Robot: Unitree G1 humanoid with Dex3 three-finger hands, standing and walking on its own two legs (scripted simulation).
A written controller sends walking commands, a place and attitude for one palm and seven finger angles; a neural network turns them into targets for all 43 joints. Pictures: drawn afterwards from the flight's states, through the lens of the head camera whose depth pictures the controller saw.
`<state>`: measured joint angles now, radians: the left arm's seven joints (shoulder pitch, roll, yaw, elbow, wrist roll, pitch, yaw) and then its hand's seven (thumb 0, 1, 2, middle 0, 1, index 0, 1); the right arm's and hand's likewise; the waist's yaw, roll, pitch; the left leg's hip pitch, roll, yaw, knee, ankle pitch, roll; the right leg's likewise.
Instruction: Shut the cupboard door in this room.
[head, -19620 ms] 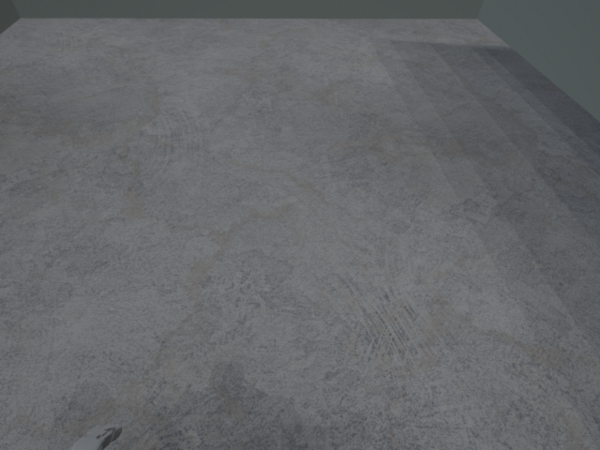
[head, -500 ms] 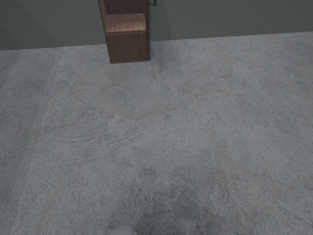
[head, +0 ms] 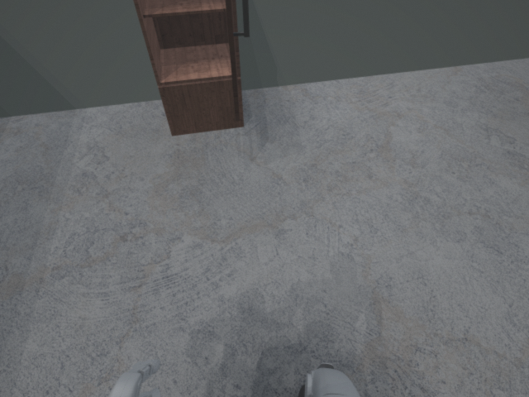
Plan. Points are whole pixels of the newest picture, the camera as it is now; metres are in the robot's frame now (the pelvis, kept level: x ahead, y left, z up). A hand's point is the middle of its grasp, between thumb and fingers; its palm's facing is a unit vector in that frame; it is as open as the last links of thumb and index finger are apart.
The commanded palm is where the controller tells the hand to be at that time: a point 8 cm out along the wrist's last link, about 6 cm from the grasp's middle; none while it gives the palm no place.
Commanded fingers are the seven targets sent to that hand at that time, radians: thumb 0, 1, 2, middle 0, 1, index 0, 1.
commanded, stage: turn or walk to find it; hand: left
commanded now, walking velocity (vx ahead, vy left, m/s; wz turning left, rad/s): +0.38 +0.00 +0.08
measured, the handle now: (240, 15) +1.31 +0.09 +0.02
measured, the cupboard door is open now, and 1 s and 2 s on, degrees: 83 83 83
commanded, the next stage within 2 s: stand and wait in 0.30 s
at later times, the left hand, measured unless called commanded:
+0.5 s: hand out of the picture +0.14 +0.12 -0.16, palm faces +0.14 -0.97 -0.18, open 7.3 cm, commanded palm none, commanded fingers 0.00 0.90 0.90 -0.20 -0.30 -0.20 -0.30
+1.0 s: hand (187, 323) +0.28 +0.16 -0.17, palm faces +0.09 -0.98 -0.20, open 7.3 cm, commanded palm none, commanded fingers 0.00 0.90 0.90 -0.20 -0.30 -0.20 -0.30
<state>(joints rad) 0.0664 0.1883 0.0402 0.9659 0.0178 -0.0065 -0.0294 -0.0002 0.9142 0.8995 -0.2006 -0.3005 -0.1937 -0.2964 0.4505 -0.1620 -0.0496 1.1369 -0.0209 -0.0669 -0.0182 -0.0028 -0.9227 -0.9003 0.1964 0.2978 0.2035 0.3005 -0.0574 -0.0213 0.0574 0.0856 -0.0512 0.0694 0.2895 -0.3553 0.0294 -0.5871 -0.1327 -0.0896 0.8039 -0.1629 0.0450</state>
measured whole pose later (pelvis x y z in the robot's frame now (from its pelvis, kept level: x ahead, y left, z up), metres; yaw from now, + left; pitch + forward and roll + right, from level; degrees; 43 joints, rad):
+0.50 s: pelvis +0.20 -0.04 +0.01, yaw +4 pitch -1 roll +0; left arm 0.39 0.13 0.01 1.14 0.02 -0.08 0.01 0.00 0.93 0.90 -0.20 -0.30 -0.20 -0.30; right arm 0.15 -0.19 -0.06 1.04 -0.02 -0.01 0.01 0.00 -0.91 -0.90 0.19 0.30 0.20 0.30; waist 0.04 0.03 0.04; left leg -0.54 0.11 0.05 0.84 -0.18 -0.05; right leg -0.09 -0.01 -0.20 0.37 -0.27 -0.05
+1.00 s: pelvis +0.28 -0.01 +0.00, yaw +2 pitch -2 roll +1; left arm 0.28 0.14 0.00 1.12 0.02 -0.02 0.03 0.00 0.92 0.90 -0.20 -0.30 -0.19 -0.30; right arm 0.17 -0.17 -0.05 1.10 -0.01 0.00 -0.02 -0.04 -0.95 -0.90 0.20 0.30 0.21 0.30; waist 0.02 0.01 -0.01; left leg -0.21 0.03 0.14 0.48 -0.23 0.02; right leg -0.19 -0.09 -0.09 0.51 -0.28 0.03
